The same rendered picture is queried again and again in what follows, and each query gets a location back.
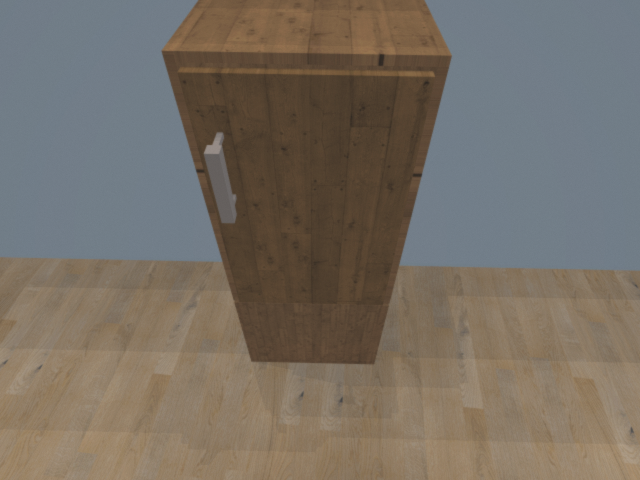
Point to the cupboard door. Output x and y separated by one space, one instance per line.
321 162

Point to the handle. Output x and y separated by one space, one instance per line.
218 173

